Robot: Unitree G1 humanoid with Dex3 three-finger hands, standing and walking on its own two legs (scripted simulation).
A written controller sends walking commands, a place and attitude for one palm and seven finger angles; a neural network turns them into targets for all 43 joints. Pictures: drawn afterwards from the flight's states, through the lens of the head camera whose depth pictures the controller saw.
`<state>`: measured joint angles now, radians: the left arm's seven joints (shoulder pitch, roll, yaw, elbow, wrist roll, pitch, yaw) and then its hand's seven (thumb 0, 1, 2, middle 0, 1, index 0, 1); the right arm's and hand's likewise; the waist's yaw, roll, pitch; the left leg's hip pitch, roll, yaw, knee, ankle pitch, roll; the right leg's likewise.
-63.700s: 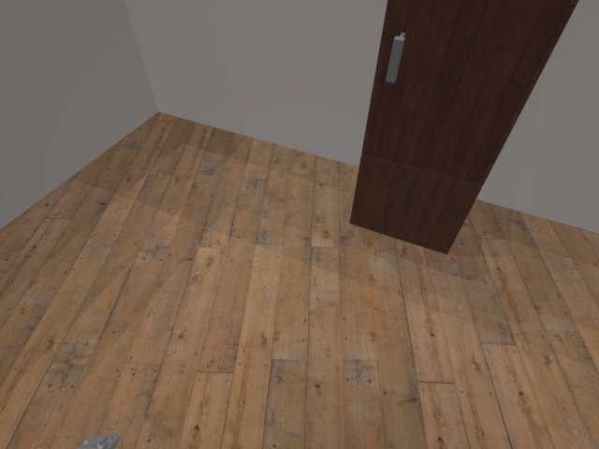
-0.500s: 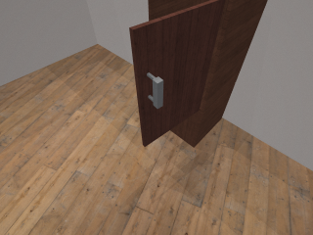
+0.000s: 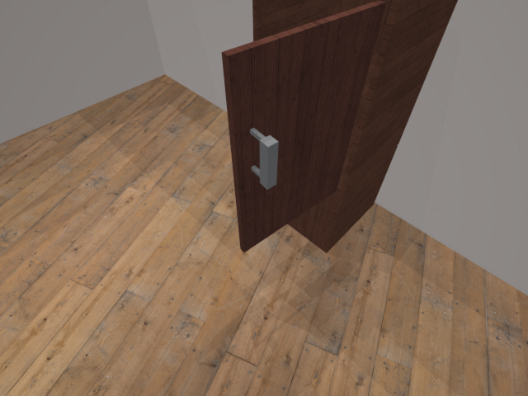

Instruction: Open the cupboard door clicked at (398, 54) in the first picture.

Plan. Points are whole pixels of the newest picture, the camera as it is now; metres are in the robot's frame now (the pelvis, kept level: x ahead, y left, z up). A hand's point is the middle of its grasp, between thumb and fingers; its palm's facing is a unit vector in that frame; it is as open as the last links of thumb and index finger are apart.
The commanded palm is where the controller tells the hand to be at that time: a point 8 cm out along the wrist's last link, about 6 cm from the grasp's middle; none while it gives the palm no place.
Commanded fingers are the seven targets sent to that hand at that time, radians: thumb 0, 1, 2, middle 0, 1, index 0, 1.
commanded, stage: look to check the result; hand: left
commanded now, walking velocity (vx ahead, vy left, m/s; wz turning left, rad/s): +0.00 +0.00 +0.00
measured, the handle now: (261, 158) +0.56 +0.04 +0.02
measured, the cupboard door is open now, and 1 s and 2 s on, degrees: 83 83 83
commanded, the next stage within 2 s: stand and wait in 0.42 s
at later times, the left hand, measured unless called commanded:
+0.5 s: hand out of the picture +0.00 +0.15 -0.18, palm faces +0.05 -0.99 -0.16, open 7.4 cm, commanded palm none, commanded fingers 0.00 0.90 0.90 -0.20 -0.30 -0.20 -0.30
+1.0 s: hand out of the picture +0.00 +0.14 -0.17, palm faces +0.06 -0.98 -0.17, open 7.4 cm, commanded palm none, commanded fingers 0.00 0.90 0.90 -0.20 -0.30 -0.20 -0.30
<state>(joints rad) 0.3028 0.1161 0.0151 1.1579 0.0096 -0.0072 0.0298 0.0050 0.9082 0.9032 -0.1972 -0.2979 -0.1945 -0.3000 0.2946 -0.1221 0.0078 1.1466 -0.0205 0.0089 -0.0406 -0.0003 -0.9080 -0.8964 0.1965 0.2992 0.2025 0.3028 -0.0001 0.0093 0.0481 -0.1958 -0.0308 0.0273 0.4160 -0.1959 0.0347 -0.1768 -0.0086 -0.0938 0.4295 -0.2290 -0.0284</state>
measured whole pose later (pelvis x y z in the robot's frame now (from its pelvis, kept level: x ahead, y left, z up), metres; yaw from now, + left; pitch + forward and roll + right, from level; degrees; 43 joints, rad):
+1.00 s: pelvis +0.02 -0.01 +0.00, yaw +0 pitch -2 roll +0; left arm 0.30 0.11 0.01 1.16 0.01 -0.01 0.03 0.00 0.90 0.90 -0.20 -0.30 -0.19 -0.30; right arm 0.27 -0.12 0.01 1.17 -0.02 0.00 -0.05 0.00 -0.91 -0.90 0.20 0.30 0.20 0.30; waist 0.00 0.01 0.06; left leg -0.14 -0.02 0.01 0.38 -0.21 0.02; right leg -0.12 0.01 -0.10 0.39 -0.25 -0.04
